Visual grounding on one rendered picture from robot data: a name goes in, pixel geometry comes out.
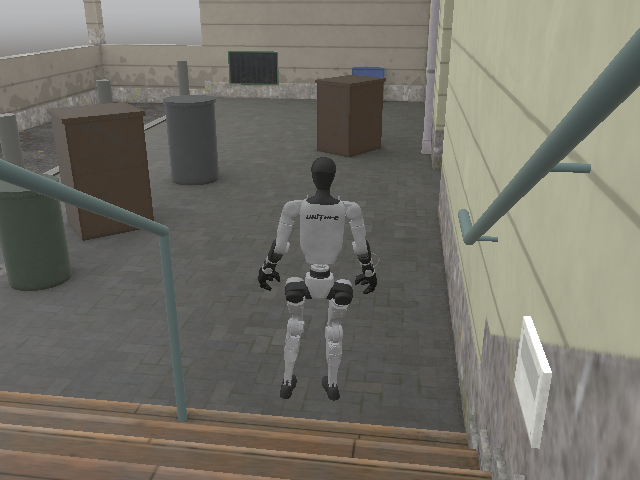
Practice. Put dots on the robot right hand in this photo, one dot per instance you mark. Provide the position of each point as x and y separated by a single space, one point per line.
365 280

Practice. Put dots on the robot left shin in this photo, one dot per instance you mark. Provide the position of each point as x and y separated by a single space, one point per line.
291 350

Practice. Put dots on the robot left hand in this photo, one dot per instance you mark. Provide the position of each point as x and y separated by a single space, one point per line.
263 277

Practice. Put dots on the robot right forearm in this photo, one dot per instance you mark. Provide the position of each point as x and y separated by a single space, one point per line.
366 262

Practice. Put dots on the right robot upper arm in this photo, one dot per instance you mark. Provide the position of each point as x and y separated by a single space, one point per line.
353 212

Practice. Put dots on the robot right foot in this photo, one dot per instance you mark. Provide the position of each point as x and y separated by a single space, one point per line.
332 392

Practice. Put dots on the left robot upper arm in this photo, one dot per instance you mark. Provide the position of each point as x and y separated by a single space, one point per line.
291 209

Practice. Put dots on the robot left forearm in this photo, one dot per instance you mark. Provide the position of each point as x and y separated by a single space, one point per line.
272 260

